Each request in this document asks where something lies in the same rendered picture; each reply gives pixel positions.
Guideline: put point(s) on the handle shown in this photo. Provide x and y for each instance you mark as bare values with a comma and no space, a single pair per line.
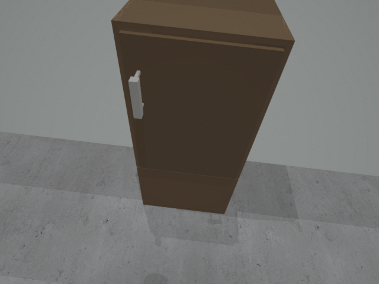
136,96

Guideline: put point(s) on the cupboard door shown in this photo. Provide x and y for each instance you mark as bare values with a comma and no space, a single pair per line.
202,100

